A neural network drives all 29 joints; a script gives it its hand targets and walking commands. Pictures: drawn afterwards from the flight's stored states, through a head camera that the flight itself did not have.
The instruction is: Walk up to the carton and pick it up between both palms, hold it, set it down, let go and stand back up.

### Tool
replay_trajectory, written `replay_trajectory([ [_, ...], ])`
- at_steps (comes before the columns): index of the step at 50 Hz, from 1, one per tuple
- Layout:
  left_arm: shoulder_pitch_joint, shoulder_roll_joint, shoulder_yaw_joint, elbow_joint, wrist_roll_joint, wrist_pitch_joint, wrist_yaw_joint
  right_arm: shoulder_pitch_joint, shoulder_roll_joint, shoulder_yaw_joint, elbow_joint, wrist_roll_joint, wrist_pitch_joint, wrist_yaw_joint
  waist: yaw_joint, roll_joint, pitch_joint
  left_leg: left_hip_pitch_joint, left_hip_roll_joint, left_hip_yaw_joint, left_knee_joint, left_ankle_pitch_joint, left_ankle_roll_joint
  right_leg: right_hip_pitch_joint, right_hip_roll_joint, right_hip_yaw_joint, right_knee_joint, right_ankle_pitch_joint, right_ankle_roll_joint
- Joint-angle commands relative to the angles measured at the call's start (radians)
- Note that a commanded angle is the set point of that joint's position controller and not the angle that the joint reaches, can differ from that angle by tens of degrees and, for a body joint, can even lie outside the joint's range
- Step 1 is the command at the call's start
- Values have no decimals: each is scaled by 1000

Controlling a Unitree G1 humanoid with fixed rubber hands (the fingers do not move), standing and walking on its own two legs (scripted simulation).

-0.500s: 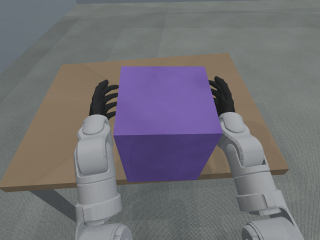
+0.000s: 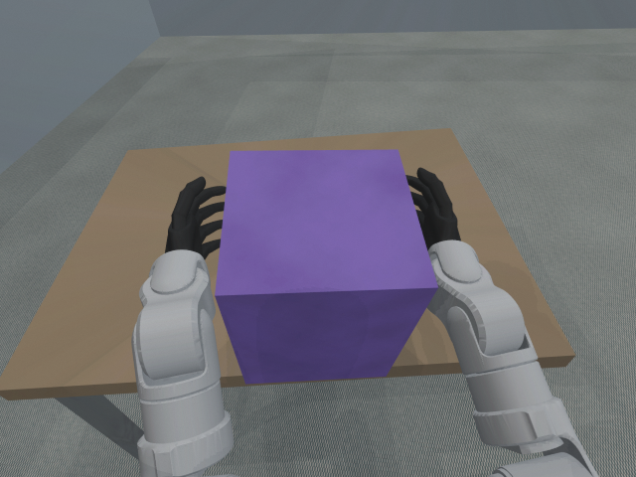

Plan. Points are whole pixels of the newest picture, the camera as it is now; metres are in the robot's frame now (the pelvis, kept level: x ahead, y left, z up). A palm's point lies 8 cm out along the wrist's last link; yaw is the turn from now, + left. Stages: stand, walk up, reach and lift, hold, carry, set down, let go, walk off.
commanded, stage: hold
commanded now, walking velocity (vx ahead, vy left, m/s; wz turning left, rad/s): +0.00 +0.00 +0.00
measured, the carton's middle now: (316, 275) +0.33 +0.01 +0.12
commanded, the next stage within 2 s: set down in 1.20 s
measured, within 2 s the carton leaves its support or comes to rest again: neither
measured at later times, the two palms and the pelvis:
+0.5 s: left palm (198, 238) +0.35 +0.13 +0.17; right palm (437, 223) +0.36 -0.14 +0.16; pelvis +0.00 +0.00 +0.00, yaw -1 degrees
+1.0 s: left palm (201, 245) +0.34 +0.13 +0.18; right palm (448, 241) +0.34 -0.15 +0.15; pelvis -0.02 +0.00 +0.00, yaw -1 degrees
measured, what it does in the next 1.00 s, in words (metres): stands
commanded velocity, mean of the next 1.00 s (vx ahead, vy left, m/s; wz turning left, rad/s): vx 0.00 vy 0.00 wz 0.00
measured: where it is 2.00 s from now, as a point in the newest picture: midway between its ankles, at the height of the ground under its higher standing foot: outside the picture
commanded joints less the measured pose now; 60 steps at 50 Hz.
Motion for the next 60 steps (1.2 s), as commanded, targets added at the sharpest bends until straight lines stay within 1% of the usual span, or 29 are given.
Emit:
replay_trajectory([
  [1, -535, -264, -312, 18, -159, -40, -160, -520, 334, 208, -112, 29, -29, 82, -2, -24, -266, -9, -5, 27, -26, 93, 13, 61, 29, 4, 38, 130, 67],
  [5, -603, -301, -281, 84, -150, -75, -157, -620, 356, 186, -105, 2, -49, 99, 20, -13, -309, -12, -3, 36, -23, 30, 26, 10, 28, 2, 36, 30, 58],
  [7, -646, -318, -285, 81, -149, -99, -147, -658, 372, 197, -96, -5, -61, 113, 26, -19, -368, 7, 0, 33, -19, 22, 29, -8, 32, -4, 45, 4, 56],
  [12, -694, -353, -306, 98, -142, -146, -114, -687, 408, 217, -61, -14, -90, 146, 32, -3, -490, 45, -1, 34, 1, 62, 30, -35, 36, -7, 59, 28, 50],
  [13, -692, -349, -306, 111, -139, -149, -110, -688, 404, 216, -42, -18, -94, 148, 29, 0, -499, 54, 1, 31, 0, 74, 29, -31, 38, -9, 60, 43, 49],
  [15, -669, -344, -292, 125, -132, -151, -107, -668, 401, 224, -26, -18, -96, 151, 36, -11, -490, 55, -1, 33, 4, 109, 29, -19, 38, -5, 59, 86, 52],
  [17, -634, -339, -283, 138, -126, -147, -110, -640, 396, 223, -9, -18, -94, 147, 30, -8, -474, 47, -6, 31, 5, 149, 26, 14, 41, 2, 60, 147, 55],
  [20, -595, -329, -279, 106, -134, -135, -122, -592, 394, 231, -9, 1, -85, 132, 25, -15, -441, 49, -13, 26, 8, 219, 16, 68, 40, 13, 60, 249, 57],
  [23, -558, -332, -318, 32, -157, -111, -134, -564, 403, 262, -69, 42, -79, 108, 12, 6, -454, 64, -21, 17, 20, 339, -3, 131, 39, 17, 70, 385, 53],
  [25, -526, -332, -347, -27, -171, -94, -138, -551, 412, 294, -131, 69, -71, 93, 9, 4, -474, 85, -25, 13, 28, 407, -10, 160, 38, 26, 76, 469, 55],
  [26, -511, -335, -368, -46, -175, -81, -139, -543, 404, 299, -157, 74, -67, 86, 4, 11, -475, 93, -26, 6, 31, 439, -16, 168, 38, 29, 79, 493, 55],
  [27, -496, -336, -375, -66, -184, -70, -141, -529, 404, 311, -184, 81, -60, 81, 3, 0, -467, 106, -26, 5, 39, 466, -19, 171, 40, 24, 79, 510, 58],
  [28, -481, -328, -388, -88, -188, -60, -144, -518, 398, 318, -204, 89, -54, 75, -3, 10, -470, 107, -27, 5, 44, 473, -22, 178, 38, 25, 79, 522, 58],
  [29, -478, -326, -399, -103, -194, -51, -146, -511, 394, 317, -218, 90, -49, 71, -9, 19, -462, 110, -26, 4, 47, 478, -25, 173, 37, 24, 74, 517, 59],
  [32, -454, -310, -402, -136, -197, -26, -153, -485, 370, 317, -244, 93, -32, 62, -11, 1, -412, 98, -21, 3, 36, 444, -26, 173, 33, 20, 65, 481, 61],
  [34, -468, -304, -411, -133, -200, -18, -157, -480, 353, 303, -245, 89, -26, 61, -19, 8, -375, 85, -19, 5, 27, 392, -24, 137, 35, 16, 61, 408, 65],
  [36, -489, -292, -403, -128, -194, -18, -159, -494, 345, 288, -233, 83, -23, 65, -14, 4, -363, 79, -14, 13, 13, 326, -19, 108, 35, 12, 55, 332, 65],
  [40, -534, -281, -360, -48, -184, -30, -157, -547, 336, 244, -202, 59, -27, 79, 1, -10, -337, 38, -2, 22, -14, 161, 4, 57, 29, 3, 49, 168, 67],
  [41, -547, -283, -347, -32, -174, -36, -157, -552, 335, 230, -178, 48, -28, 83, 5, -3, -327, 30, -2, 27, -17, 119, 5, 39, 29, 2, 43, 124, 67],
  [43, -584, -279, -307, 22, -159, -52, -151, -582, 330, 203, -121, 23, -31, 98, 16, -17, -310, 8, 6, 33, -20, 41, 16, 1, 31, -6, 40, 30, 63],
  [46, -634, -292, -267, 104, -137, -78, -147, -623, 344, 167, -61, -14, -46, 122, 34, -23, -329, 5, 5, 44, -16, -24, 29, -56, 33, -10, 34, -72, 57],
  [47, -646, -299, -262, 121, -132, -89, -144, -643, 343, 163, -55, -23, -52, 131, 32, -22, -350, 12, 0, 46, -12, -38, 30, -69, 33, -6, 36, -96, 53],
  [49, -676, -321, -258, 142, -128, -110, -135, -688, 363, 159, -42, -36, -69, 145, 32, -18, -400, 38, 2, 42, -7, -21, 33, -82, 38, -9, 37, -89, 51],
  [52, -692, -333, -261, 146, -128, -137, -124, -703, 386, 179, -25, -34, -87, 156, 32, -10, -454, 65, -1, 38, 2, 42, 33, -62, 37, -3, 41, -10, 47],
  [53, -691, -342, -260, 142, -127, -143, -122, -699, 395, 187, -20, -29, -90, 158, 41, -10, -463, 64, -1, 38, 4, 67, 31, -52, 38, -3, 48, 25, 48],
  [55, -685, -341, -276, 126, -136, -154, -116, -698, 411, 211, -27, -15, -96, 158, 35, -12, -505, 73, -4, 33, 5, 119, 33, -18, 37, 3, 59, 99, 49],
  [56, -676, -351, -289, 118, -139, -153, -114, -685, 408, 219, -26, -12, -98, 155, 38, 1, -511, 65, -7, 34, 8, 158, 25, 4, 38, 4, 66, 145, 49],
  [59, -642, -357, -316, 73, -150, -146, -115, -631, 419, 255, -37, 11, -93, 139, 22, 7, -519, 74, -12, 24, 12, 259, 11, 60, 41, 12, 75, 275, 54],
  [60, -619, -349, -319, 61, -153, -141, -116, -621, 420, 263, -46, 21, -91, 132, 24, 5, -523, 73, -13, 22, 19, 294, 9, 83, 40, 14, 78, 322, 53],
])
